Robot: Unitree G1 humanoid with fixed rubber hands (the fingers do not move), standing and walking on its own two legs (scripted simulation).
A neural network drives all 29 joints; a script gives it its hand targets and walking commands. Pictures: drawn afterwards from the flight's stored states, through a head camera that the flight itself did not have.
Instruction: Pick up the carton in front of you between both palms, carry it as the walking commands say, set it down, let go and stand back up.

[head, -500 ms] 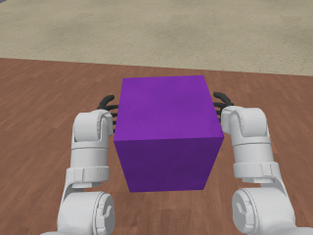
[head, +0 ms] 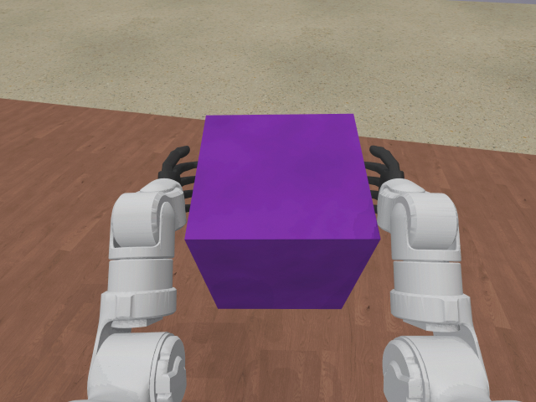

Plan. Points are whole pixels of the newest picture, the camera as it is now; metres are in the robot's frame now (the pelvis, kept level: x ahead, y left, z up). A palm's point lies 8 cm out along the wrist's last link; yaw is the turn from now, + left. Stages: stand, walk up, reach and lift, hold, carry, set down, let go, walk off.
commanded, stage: carry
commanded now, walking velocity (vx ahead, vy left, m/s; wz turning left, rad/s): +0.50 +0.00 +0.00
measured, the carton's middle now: (279, 220) +0.37 +0.03 +0.08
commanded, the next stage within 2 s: none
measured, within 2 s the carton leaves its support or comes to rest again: neither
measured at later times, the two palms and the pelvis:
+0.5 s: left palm (230, 106) +0.66 +0.14 +0.10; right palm (373, 108) +0.65 -0.16 +0.10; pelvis +0.30 -0.01 -0.04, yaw +3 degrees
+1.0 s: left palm (232, 67) +0.93 +0.17 +0.06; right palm (338, 67) +0.96 -0.12 +0.05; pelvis +0.59 -0.01 -0.07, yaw +1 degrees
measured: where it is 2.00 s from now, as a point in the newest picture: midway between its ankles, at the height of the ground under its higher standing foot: (274, 217)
